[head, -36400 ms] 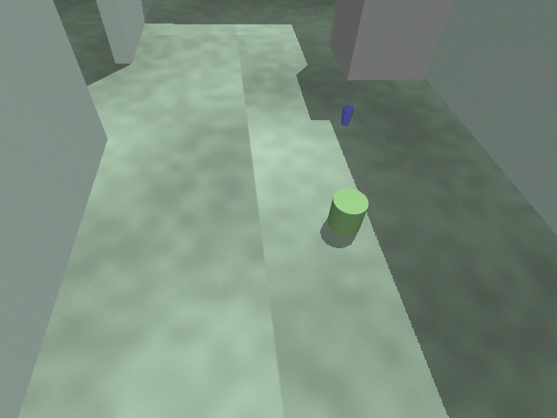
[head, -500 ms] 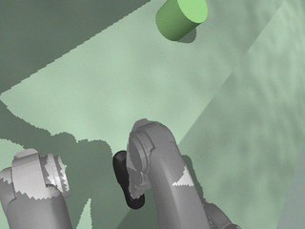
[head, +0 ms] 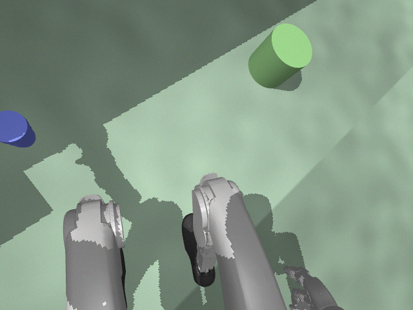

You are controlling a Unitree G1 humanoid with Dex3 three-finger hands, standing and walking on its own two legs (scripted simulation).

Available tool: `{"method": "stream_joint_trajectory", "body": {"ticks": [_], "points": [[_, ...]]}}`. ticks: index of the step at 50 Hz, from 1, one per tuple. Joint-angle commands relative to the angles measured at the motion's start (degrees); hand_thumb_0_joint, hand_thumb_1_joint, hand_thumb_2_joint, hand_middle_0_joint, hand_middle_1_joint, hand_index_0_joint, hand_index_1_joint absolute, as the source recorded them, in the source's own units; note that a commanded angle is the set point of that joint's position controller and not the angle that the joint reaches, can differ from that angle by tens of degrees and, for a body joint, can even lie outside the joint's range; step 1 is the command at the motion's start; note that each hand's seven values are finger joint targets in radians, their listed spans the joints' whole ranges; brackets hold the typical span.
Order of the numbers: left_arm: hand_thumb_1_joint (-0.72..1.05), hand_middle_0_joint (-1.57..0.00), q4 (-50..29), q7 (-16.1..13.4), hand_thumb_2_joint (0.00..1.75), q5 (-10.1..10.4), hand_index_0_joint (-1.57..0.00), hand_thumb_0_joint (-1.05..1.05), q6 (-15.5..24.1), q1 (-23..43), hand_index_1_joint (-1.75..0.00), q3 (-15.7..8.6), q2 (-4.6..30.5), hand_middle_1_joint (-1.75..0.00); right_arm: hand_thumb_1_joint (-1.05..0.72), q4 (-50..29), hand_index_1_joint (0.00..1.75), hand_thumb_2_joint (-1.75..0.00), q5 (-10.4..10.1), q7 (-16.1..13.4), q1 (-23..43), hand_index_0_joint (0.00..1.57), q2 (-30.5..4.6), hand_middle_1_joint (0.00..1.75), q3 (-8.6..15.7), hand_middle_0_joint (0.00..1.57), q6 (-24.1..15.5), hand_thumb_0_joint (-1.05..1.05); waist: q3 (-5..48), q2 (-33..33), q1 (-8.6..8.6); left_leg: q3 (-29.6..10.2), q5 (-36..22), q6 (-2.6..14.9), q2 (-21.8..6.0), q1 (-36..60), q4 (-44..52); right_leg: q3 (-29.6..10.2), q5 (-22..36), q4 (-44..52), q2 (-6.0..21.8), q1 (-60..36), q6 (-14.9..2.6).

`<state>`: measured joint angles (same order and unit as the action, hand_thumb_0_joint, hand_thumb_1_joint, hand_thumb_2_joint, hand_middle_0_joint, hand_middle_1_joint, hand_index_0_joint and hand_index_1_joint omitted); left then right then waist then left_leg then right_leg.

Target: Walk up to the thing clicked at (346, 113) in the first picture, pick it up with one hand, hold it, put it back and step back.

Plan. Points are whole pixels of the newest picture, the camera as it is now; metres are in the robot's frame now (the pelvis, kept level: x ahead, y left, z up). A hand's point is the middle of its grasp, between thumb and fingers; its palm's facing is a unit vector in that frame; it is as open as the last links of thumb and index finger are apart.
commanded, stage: withdraw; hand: left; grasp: from above
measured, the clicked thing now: (17, 132) +0.49 +0.31 -0.33
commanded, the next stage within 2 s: home in 0.14 s
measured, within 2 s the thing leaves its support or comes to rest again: neither
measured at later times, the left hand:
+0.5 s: hand out of the picture +0.49 +0.34 -0.20, palm faces -0.39 -0.13 -0.91, open 12.7 cm
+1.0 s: hand out of the picture +0.33 +0.28 +0.02, palm faces -0.15 -0.80 -0.59, open 8.1 cm
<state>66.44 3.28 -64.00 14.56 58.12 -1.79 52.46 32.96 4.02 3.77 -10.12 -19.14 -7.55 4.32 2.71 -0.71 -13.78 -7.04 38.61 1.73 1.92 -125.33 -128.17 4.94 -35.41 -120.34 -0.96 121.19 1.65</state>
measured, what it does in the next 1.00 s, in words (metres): rises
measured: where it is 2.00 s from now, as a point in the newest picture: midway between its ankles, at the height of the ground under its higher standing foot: (159, 278)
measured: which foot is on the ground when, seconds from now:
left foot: down 0.00-1.00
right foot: down 0.00-1.00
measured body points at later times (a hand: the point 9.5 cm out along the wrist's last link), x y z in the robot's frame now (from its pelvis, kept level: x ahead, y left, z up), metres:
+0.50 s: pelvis +0.00 -0.01 -0.05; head +0.26 +0.08 +0.31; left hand +0.51 +0.34 -0.14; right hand +0.03 -0.26 -0.15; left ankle +0.08 +0.11 -0.36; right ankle +0.12 -0.13 -0.35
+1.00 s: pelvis +0.02 +0.00 +0.12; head +0.18 +0.06 +0.54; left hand +0.34 +0.32 +0.05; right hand +0.23 -0.24 +0.03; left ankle +0.08 +0.11 -0.36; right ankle +0.12 -0.13 -0.36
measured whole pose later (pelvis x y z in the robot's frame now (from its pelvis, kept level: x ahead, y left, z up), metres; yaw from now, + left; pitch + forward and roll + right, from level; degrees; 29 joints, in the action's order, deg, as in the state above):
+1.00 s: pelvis +0.02 +0.00 +0.12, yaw +5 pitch +32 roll -6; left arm 24.8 1.5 -17.7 -6.2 12.5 -5.9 29.4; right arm 31.3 -2.0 1.5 -4.8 -15.5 -0.5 -0.5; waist 10.9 -1.2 -4.8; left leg -4.9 37.8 0.9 1.3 -99.5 -105.5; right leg 2.8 -35.0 -100.2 -0.5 97.2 1.9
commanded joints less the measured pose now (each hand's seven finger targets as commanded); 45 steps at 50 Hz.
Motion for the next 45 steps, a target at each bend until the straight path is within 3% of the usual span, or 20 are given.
{"method": "stream_joint_trajectory", "body": {"ticks": [1, 2, 6, 9, 12, 13, 15, 16, 19, 21, 24, 26, 28, 33, 35, 37, 38, 39, 42, 45], "points": [[-0.43, -0.21, -4.3, -5.3, 0.92, -1.4, -0.19, 0.0, 4.7, 17.7, -0.89, -2.9, 13.5, -0.88, -0.91, 0.1, 0.3, -0.91, 0.9, -1.1, -10.9, 0.2, -12.5, 0.3, 3.6, 0.2, 0.7, 0.0, 34.1, -17.2, -2.18, 0.9, -11.4, -0.84, -0.9, 28.4, 13.6, 3.3, 8.9, 8.3, -1.1, -13.0, -4.7], [-0.43, -0.21, -1.9, -7.3, 0.91, -2.0, -0.2, 0.0, 5.2, 17.9, -0.89, -2.5, 13.1, -0.87, -0.92, 0.4, 0.3, -0.91, 1.2, -0.9, -10.3, 0.2, -11.8, 0.3, 2.9, 0.2, 0.7, 0.0, 33.9, -18.2, -1.86, 1.4, -10.9, -0.6, -0.9, 27.7, 13.7, 3.2, 9.1, 7.6, -1.3, -13.4, -4.43], [-0.39, -0.25, 5.3, -14.5, 0.88, -5.9, -0.23, 0.0, 5.3, 20.8, -0.86, -1.3, 12.5, -0.85, -0.91, 1.5, 0.3, -0.9, 2.1, 0.0, -10.3, 0.2, -12.6, 0.3, 1.9, 0.2, 0.7, 0.0, 31.9, -17.6, -4.02, 2.0, -8.0, 0.02, -0.7, 25.1, 12.1, 3.7, 7.3, 6.6, -1.7, -11.0, -4.11], [-0.37, -0.24, 7.4, -18.8, 0.87, -8.5, -0.24, 0.0, 4.8, 24.1, -0.86, -3.8, 17.6, -0.86, -0.91, 2.2, 0.3, -0.9, 2.8, 0.7, -10.5, 0.2, -13.3, 0.3, 1.6, 0.2, -0.2, 0.0, 34.7, -19.8, -3.46, 2.3, -7.5, -0.14, -0.5, 25.2, 11.0, 4.0, 7.0, 4.8, -1.7, -11.1, -4.08], [-0.37, -0.25, 8.9, -21.5, 0.87, -9.6, -0.24, 0.0, 4.1, 25.6, -0.86, -5.7, 20.1, -0.85, -0.91, 2.3, 0.3, -0.9, 3.4, 1.3, -10.4, 0.2, -14.0, 0.3, 1.4, 0.2, -1.3, 0.0, 34.4, -21.5, -3.88, 1.7, -6.3, -0.5, -0.6, 25.2, 10.2, 4.4, 6.2, 3.2, -1.4, -9.1, -3.87], [-0.29, -0.23, 8.8, -22.0, 0.84, -10.2, -0.21, 0.0, 3.9, 26.3, -0.78, -6.1, 21.4, -0.77, -0.89, 2.3, 0.3, -0.9, 3.5, 1.3, -10.4, 0.2, -14.0, 0.3, 1.4, 0.2, -1.5, 0.0, 35.9, -21.8, -3.86, 2.1, -6.4, -0.31, -0.6, 25.0, 9.2, 4.4, 6.4, 3.0, -1.5, -9.5, -3.8], [-0.22, -0.22, 7.4, -22.6, 0.83, -10.0, -0.2, 0.0, 3.2, 26.5, -0.62, -7.3, 22.8, -0.61, -0.89, 2.2, 0.3, -0.9, 3.7, 1.5, -10.6, 0.2, -14.2, 0.3, 1.7, 0.2, -2.2, 0.0, 38.2, -23.5, -2.99, 2.4, -6.2, -0.47, -0.6, 25.5, 8.9, 4.3, 6.2, 2.3, -1.4, -10.0, -3.82], [-0.2, -0.23, 8.3, -22.4, 0.83, -9.5, -0.2, 0.0, 2.5, 24.9, -0.61, -7.6, 22.3, -0.59, -0.89, 2.1, 0.3, -0.9, 3.7, 1.7, -11.0, 0.2, -14.1, 0.3, 2.1, 0.2, -2.6, 0.0, 37.5, -23.3, -3.08, 2.4, -5.6, -0.53, -0.5, 25.2, 8.7, 4.4, 5.5, 2.2, -1.3, -9.2, -3.79], [-0.13, -0.22, 1.7, -20.8, 0.84, -6.9, -0.2, 0.0, 1.3, 22.4, -0.59, -9.4, 23.3, -0.57, -0.89, 1.5, 0.3, -0.9, 3.5, 2.0, -12.2, 0.2, -13.6, 0.3, 3.1, 0.2, -3.1, 0.0, 44.7, -24.9, -1.2, 3.1, -7.1, -0.47, -0.5, 26.5, 8.6, 4.2, 6.5, 2.5, -1.3, -13.7, -3.72], [-0.1, -0.21, -0.4, -18.9, 0.79, -3.8, -0.19, 0.0, -0.3, 17.0, -0.54, -10.8, 22.1, -0.52, -0.89, 1.4, 0.3, -0.9, 2.9, 2.3, -13.0, 0.2, -13.9, 0.3, 4.7, 0.2, -3.2, 0.0, 46.2, -25.1, 0.92, 3.4, -8.8, -0.72, -0.4, 27.7, 9.8, 4.1, 7.5, 3.3, -1.0, -14.6, -3.96], [0.07, -0.2, -8.3, -14.9, 0.79, 2.3, -0.19, 0.0, -2.1, 13.0, -0.48, -10.7, 18.2, -0.47, -0.89, 1.6, 0.3, -0.9, 1.6, 2.2, -14.5, 0.2, -13.7, 0.3, 6.7, 0.2, -2.8, 0.0, 48.9, -24.4, 1.21, 3.3, -12.2, -0.75, -0.6, 30.8, 10.9, 3.9, 9.8, 5.1, -0.8, -17.1, -3.95], [0.17, -0.2, -13.6, -12.1, 0.81, 6.3, -0.19, 0.0, -3.8, 7.3, -0.46, -12.6, 18.0, -0.45, -0.89, 1.1, 0.3, -0.9, 0.5, 2.1, -15.3, 0.2, -14.0, 0.3, 8.6, 0.2, -2.3, 0.0, 53.0, -24.7, 4.04, 3.2, -15.4, -1.03, -0.5, 35.5, 12.8, 3.2, 11.4, 6.0, -0.6, -18.6, -4.29], [0.31, -0.19, -21.1, -9.4, 0.78, 11.7, -0.18, 0.0, -5.6, 2.8, -0.39, -13.0, 15.1, -0.39, -0.89, 0.8, 0.3, -0.9, -0.5, 1.9, -15.1, 0.2, -13.2, 0.3, 9.4, 0.2, -1.7, 0.0, 54.5, -23.6, 5.37, 3.3, -17.0, -0.88, -0.5, 37.5, 15.1, 2.4, 12.4, 7.9, -0.8, -20.8, -4.38], [0.53, -0.17, -34.7, -3.0, 0.71, 23.8, -0.17, 0.0, -10.1, -10.5, -0.26, -11.9, 5.7, -0.26, -0.9, -0.1, 0.3, -0.9, -2.9, 0.4, -11.5, 0.2, -10.9, 0.3, 10.5, 0.2, -0.9, 0.0, 47.8, -18.5, 6.09, 0.7, -17.3, -0.46, -1.0, 40.4, 21.2, 1.6, 11.7, 13.1, -0.8, -20.1, -4.47], [0.62, -0.17, -38.4, -1.9, 0.75, 28.0, -0.17, 0.0, -11.6, -15.8, -0.26, -12.0, 2.9, -0.26, -0.9, -1.0, 0.3, -0.9, -3.7, -0.1, -9.8, 0.2, -10.1, 0.3, 10.7, 0.2, -1.0, 0.0, 45.8, -17.2, 6.93, -0.1, -15.6, -0.47, -1.3, 42.1, 24.7, 1.3, 10.6, 15.6, -0.6, -21.8, -4.43], [0.72, -0.18, -42.9, -1.3, 0.8, 31.6, -0.18, 0.0, -12.7, -18.6, -0.27, -10.6, -0.6, -0.27, -0.9, -2.1, 0.3, -0.9, -4.2, -0.5, -8.5, 0.2, -9.0, 0.3, 10.8, 0.2, -1.5, 0.0, 44.7, -15.8, 6.71, -0.1, -12.7, -0.26, -1.8, 42.9, 27.8, 1.0, 9.7, 18.1, -0.6, -25.2, -4.13], [0.73, -0.18, -41.6, -1.1, 0.81, 33.7, -0.18, 0.0, -13.5, -21.7, -0.28, -9.9, -2.9, -0.28, -0.9, -2.0, 0.3, -0.9, -4.5, -0.7, -7.4, 0.2, -8.7, 0.3, 10.9, 0.2, -1.9, 0.0, 41.6, -14.1, 6.66, -0.4, -11.6, -0.18, -2.1, 43.1, 29.3, 0.9, 9.2, 19.3, -0.6, -25.4, -3.94], [0.76, -0.19, -44.1, -1.2, 0.82, 35.5, -0.19, 0.0, -14.0, -22.9, -0.28, -10.4, -2.9, -0.28, -0.9, -2.4, 0.3, -0.9, -4.6, -0.9, -6.7, 0.2, -8.5, 0.3, 10.9, 0.2, -2.3, 0.0, 40.9, -13.9, 7.17, -0.2, -10.9, -0.26, -2.2, 43.7, 30.4, 0.8, 8.9, 20.5, -0.5, -26.6, -4.0], [0.78, -0.19, -46.6, -1.7, 0.83, 40.0, -0.19, 0.0, -15.6, -27.8, -0.28, -8.4, -7.6, -0.28, -0.9, -3.6, 0.3, -0.9, -5.1, -1.6, -4.4, 0.2, -7.3, 0.3, 11.0, 0.2, -3.8, 0.0, 37.3, -12.1, 6.73, 0.6, -7.5, -0.16, -2.3, 44.9, 34.3, 0.2, 7.2, 24.8, -0.4, -30.7, -3.71], [0.84, -0.19, -52.0, -2.5, 0.87, 44.4, -0.19, 0.0, -17.2, -31.4, -0.29, -8.4, -10.0, -0.29, -0.9, -4.7, 0.3, -0.9, -5.6, -2.4, -2.8, 0.2, -7.0, 0.3, 11.3, 0.2, -5.4, 0.0, 38.8, -12.4, 7.64, 0.5, -9.5, -0.56, -2.3, 50.3, 37.9, -0.3, 8.6, 27.9, -0.1, -35.2, -3.66]]}}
